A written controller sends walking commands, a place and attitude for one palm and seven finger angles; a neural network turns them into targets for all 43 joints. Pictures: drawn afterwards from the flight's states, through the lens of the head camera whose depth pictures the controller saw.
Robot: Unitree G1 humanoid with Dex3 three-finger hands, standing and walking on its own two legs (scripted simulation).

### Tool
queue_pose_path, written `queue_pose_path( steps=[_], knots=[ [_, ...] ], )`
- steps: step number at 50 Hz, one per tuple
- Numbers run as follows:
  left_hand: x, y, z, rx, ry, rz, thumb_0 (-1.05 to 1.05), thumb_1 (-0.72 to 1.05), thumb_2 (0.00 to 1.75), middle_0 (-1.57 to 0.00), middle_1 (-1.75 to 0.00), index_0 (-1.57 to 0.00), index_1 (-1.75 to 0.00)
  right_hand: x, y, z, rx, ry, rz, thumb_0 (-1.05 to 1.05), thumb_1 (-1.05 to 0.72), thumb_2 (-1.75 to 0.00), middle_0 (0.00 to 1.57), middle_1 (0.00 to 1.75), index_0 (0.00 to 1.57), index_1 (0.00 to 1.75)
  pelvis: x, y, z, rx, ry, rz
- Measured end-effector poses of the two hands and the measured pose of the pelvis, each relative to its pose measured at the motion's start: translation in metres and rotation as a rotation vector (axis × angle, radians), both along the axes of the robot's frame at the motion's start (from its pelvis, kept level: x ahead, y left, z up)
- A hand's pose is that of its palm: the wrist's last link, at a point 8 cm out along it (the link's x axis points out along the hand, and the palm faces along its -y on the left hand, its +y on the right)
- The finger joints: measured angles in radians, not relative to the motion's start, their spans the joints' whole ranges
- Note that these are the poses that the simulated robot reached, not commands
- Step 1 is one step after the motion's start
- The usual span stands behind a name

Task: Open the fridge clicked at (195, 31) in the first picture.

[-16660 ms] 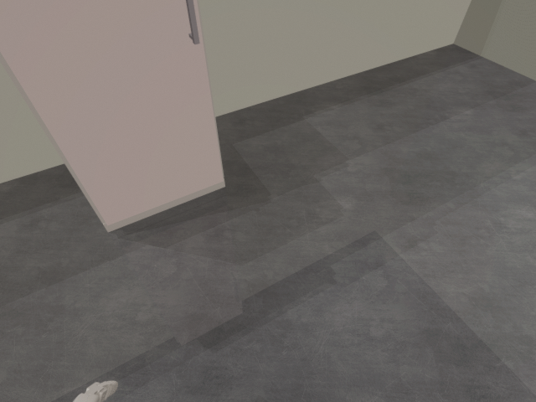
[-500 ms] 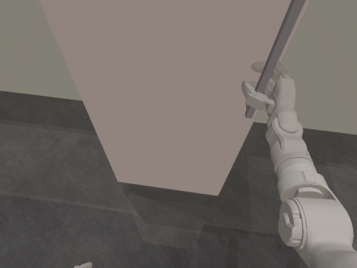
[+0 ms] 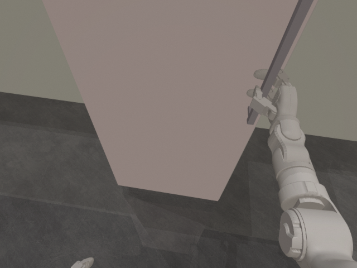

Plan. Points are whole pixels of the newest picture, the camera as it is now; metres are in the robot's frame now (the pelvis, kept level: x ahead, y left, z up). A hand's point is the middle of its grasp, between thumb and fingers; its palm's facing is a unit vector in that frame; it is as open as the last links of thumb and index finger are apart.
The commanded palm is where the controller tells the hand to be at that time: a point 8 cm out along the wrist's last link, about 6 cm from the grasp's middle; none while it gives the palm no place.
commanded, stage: grip the handle and tug to test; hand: right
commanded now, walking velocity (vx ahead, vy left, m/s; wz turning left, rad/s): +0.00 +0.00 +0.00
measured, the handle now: (276, 55) +0.52 -0.14 +0.22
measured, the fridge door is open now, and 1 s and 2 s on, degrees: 0 3 17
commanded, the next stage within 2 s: pull the door a little, standing still in 0.32 s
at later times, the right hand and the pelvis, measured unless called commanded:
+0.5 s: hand (254, 101) +0.46 -0.11 +0.15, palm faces +0.04 +1.00 +0.01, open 5.7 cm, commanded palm +0.42 -0.16 +0.15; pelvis +0.03 +0.00 +0.01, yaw +1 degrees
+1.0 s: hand (255, 108) +0.43 -0.11 +0.15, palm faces +0.00 +1.00 +0.00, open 6.0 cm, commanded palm +0.36 -0.16 +0.15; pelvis +0.10 +0.00 +0.02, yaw +8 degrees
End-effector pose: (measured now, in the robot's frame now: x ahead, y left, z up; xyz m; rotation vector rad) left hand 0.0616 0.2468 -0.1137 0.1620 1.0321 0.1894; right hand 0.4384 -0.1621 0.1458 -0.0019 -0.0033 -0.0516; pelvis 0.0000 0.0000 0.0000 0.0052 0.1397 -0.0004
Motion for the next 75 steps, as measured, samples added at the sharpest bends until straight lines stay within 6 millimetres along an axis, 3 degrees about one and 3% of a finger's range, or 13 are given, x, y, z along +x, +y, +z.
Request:
queue_pose_path(
  steps=[15,40,49,53,57,62,66,71,75],
  knots=[
    [0.024,-0.003,0.007,-0.005,-0.039,0.012,0.01,0.91,0.90,-0.20,-0.30,-0.20,-0.30,-0.002,0.000,0.000,0.013,0.001,0.013,0.02,-0.80,-0.81,0.30,1.36,0.31,1.35,0.013,-0.003,0.003,0.002,-0.004,0.018],
    [0.097,-0.012,0.025,-0.038,-0.151,0.000,0.01,0.91,0.90,-0.20,-0.30,-0.20,-0.30,-0.007,0.001,0.000,0.011,0.006,0.016,0.02,-0.80,-0.82,0.25,1.31,0.27,1.31,0.054,-0.002,0.012,-0.009,-0.028,0.064],
    [0.139,-0.006,0.040,-0.044,-0.163,0.032,0.01,0.91,0.90,-0.20,-0.30,-0.20,-0.30,-0.021,0.001,0.002,0.007,0.020,0.051,0.02,-0.81,-0.83,0.22,1.29,0.24,1.31,0.092,-0.002,0.022,-0.004,-0.017,0.118],
    [0.171,-0.005,0.053,-0.032,-0.217,0.042,0.01,0.91,0.90,-0.20,-0.30,-0.20,-0.30,-0.040,0.003,0.005,-0.038,0.022,0.077,0.02,-0.78,-0.83,0.24,1.28,0.24,1.32,0.119,-0.004,0.028,0.006,-0.016,0.172],
    [0.207,-0.006,0.055,0.038,-0.217,-0.028,0.01,0.91,0.90,-0.20,-0.30,-0.20,-0.30,-0.040,-0.002,0.006,-0.151,-0.060,0.130,0.02,-0.69,-0.81,0.31,1.32,0.30,1.35,0.131,-0.008,0.026,0.002,-0.020,0.089],
    [0.254,-0.020,0.046,0.100,-0.212,-0.132,0.01,0.91,0.90,-0.20,-0.30,-0.20,-0.30,-0.044,-0.006,0.000,-0.104,-0.156,0.159,0.02,-0.63,-0.76,0.39,1.37,0.38,1.37,0.144,-0.024,0.011,0.033,-0.069,0.050],
    [0.281,-0.044,0.040,0.015,-0.245,-0.123,0.01,0.91,0.90,-0.19,-0.30,-0.20,-0.30,-0.040,-0.006,0.001,-0.148,-0.161,0.155,0.00,-0.64,-0.78,0.43,1.39,0.39,1.38,0.159,-0.028,0.009,0.015,-0.103,0.030],
    [0.295,-0.080,0.042,-0.119,-0.291,-0.156,0.01,0.91,0.90,-0.20,-0.30,-0.20,-0.30,-0.036,-0.005,0.005,-0.208,-0.123,0.116,0.00,-0.65,-0.79,0.45,1.40,0.40,1.39,0.173,-0.018,0.014,-0.013,-0.119,-0.020],
    [0.299,-0.091,0.037,-0.176,-0.299,-0.206,0.01,0.91,0.90,-0.20,-0.30,-0.20,-0.30,-0.038,-0.001,0.006,-0.218,-0.104,0.050,0.00,-0.66,-0.81,0.45,1.40,0.37,1.39,0.180,-0.003,0.013,-0.041,-0.147,-0.060]
  ],
)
